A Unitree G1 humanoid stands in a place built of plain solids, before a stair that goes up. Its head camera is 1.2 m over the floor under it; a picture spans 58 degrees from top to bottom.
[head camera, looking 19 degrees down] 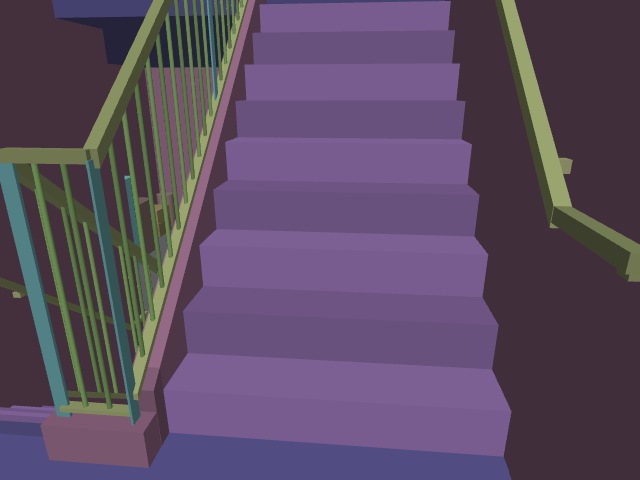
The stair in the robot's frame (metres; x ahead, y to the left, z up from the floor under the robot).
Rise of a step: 0.19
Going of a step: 0.23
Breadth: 1.20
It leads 5 degrees to the right of straight ahead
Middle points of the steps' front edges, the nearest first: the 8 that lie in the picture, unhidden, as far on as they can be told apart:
1.23 -0.04 0.19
1.46 -0.06 0.38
1.69 -0.08 0.58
1.92 -0.10 0.77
2.15 -0.12 0.96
2.38 -0.15 1.15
2.60 -0.17 1.34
2.83 -0.19 1.53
